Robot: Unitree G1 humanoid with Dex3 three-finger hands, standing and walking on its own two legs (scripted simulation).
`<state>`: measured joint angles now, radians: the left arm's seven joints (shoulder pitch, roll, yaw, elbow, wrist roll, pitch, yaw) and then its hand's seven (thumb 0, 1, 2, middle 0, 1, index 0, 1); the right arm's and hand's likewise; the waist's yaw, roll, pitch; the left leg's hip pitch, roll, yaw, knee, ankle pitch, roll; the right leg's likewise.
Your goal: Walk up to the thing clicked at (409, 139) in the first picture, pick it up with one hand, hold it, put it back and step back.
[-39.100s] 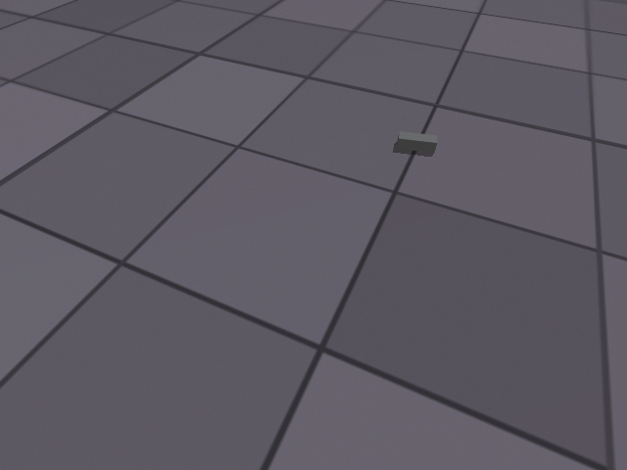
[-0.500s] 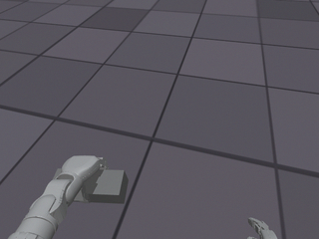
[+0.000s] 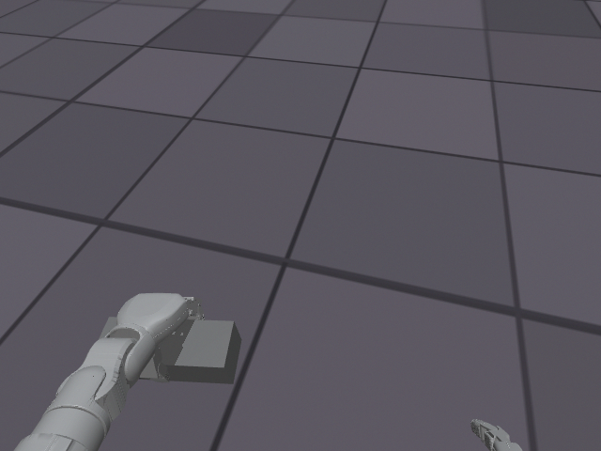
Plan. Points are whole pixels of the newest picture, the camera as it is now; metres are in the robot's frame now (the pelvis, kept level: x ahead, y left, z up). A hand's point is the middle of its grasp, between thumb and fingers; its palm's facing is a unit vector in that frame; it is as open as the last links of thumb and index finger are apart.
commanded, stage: crouch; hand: left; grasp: from above
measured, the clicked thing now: (169, 349) +0.30 +0.22 -0.08
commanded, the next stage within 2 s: lower in 1.92 s
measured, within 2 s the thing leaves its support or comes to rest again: neither
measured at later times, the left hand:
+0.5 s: hand (190, 360) +0.34 +0.23 -0.21, palm faces -0.41 +0.07 -0.91, open 10.2 cm
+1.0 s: hand (218, 372) +0.40 +0.23 -0.44, palm faces -0.45 +0.03 -0.89, open 10.1 cm
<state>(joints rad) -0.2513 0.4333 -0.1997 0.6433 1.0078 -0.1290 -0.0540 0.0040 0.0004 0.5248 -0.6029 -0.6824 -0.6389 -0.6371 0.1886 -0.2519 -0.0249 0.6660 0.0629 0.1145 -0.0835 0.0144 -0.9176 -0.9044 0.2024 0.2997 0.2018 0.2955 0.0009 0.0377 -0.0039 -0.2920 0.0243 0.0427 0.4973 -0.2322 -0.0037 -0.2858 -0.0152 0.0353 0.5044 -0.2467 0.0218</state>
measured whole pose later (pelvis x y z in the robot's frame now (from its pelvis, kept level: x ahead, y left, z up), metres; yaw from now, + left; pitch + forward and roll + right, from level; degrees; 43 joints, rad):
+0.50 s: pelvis -0.03 +0.00 -0.10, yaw +1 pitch +22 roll -2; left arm -0.59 0.42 -0.14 1.15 1.23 -0.17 0.33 0.00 -0.04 0.57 -0.61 -0.70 -0.65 -0.66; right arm 0.24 -0.28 -0.08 0.71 -0.02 0.08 -0.03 0.01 -0.91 -0.90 0.20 0.30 0.20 0.30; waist -0.09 0.01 -0.15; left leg -1.12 0.04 -0.02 1.22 -0.48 0.00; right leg -1.08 0.00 0.00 1.19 -0.49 0.03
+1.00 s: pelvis -0.07 +0.01 -0.30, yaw -2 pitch +38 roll -6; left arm -0.90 0.60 0.01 1.32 1.29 -0.22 0.33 0.00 -0.01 0.52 -0.65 -0.63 -0.68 -0.58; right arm 0.22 -0.23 0.00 0.73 -0.09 -0.03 0.04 0.01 -0.92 -0.90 0.21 0.30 0.21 0.30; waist -0.21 0.03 -0.17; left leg -1.96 0.03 -0.07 1.92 -0.63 0.01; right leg -1.89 0.00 -0.03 1.88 -0.65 0.04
